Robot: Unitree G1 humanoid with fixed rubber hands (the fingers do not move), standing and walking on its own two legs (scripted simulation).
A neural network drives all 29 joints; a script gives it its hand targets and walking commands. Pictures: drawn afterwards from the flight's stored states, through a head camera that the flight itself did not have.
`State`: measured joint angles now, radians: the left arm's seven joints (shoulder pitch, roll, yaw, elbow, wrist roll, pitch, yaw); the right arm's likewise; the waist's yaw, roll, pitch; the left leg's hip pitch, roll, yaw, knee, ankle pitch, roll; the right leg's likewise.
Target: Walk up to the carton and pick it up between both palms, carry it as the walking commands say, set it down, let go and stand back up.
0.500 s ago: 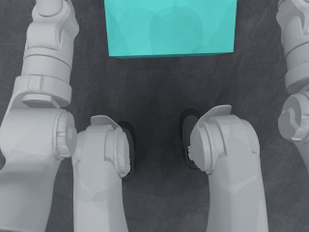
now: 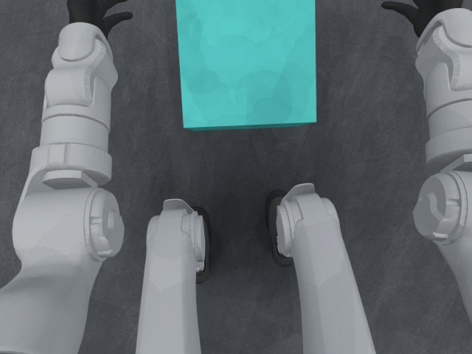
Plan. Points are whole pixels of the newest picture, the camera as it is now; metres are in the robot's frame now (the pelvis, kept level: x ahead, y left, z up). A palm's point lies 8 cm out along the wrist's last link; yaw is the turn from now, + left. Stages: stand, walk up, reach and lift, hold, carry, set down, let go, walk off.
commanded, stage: set down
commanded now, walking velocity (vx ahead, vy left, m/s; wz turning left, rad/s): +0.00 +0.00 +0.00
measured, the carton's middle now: (245, 64) +0.56 -0.06 -0.39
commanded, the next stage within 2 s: let go in 0.74 s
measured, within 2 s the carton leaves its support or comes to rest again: neither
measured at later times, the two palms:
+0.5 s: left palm out of the picture +0.55 +0.15 +0.05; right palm out of the picture +0.51 -0.30 +0.05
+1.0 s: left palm out of the picture +0.49 +0.17 +0.09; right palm out of the picture +0.46 -0.28 +0.10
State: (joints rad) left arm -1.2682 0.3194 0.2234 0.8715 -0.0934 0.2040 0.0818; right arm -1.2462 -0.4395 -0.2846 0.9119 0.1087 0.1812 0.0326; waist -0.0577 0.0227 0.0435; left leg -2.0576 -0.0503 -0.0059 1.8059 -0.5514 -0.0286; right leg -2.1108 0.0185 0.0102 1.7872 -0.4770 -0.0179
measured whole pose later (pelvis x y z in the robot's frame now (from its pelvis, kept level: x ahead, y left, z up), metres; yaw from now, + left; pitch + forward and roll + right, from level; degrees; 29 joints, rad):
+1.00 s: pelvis +0.06 -0.01 +0.21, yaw -2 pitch +41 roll +2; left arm -0.69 0.17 0.24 0.60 0.07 0.15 0.03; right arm -0.73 -0.30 -0.32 0.69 -0.07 0.12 0.13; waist -0.03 0.00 -0.06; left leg -1.30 -0.03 -0.03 0.89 -0.31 -0.02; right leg -1.34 0.03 0.02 0.88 -0.25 -0.02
